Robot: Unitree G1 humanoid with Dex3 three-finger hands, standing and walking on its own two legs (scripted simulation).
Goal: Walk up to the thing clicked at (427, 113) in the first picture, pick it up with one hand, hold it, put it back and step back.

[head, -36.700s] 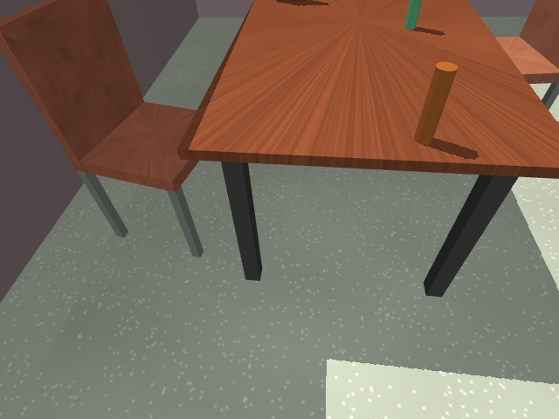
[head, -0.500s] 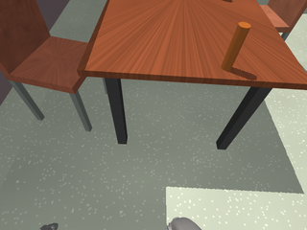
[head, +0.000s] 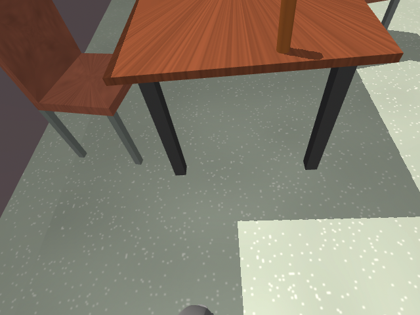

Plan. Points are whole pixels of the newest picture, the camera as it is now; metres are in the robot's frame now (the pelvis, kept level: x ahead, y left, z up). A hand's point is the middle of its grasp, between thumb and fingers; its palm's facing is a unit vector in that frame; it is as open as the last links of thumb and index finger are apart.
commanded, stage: step back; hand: right
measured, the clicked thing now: (286, 21) +0.88 -0.18 +0.07
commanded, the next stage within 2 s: stand in 1.94 s
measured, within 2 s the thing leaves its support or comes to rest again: neither
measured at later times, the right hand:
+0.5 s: hand out of the picture -0.01 -0.30 -0.15, palm faces -0.05 +0.92 -0.38, open 7.4 cm
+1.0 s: hand out of the picture -0.10 -0.26 -0.14, palm faces -0.08 +0.93 -0.36, open 7.4 cm
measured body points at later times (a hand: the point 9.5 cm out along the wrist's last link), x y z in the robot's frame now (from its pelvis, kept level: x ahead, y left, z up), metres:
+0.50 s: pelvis -0.16 -0.03 -0.01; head -0.12 -0.05 +0.43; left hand -0.10 +0.29 -0.12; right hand -0.01 -0.34 -0.12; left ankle -0.07 +0.11 -0.73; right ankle -0.20 -0.14 -0.74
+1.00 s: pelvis -0.18 +0.00 +0.00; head -0.16 +0.01 +0.45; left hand -0.15 +0.33 -0.12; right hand -0.09 -0.31 -0.12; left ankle -0.18 +0.12 -0.73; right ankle -0.18 -0.13 -0.69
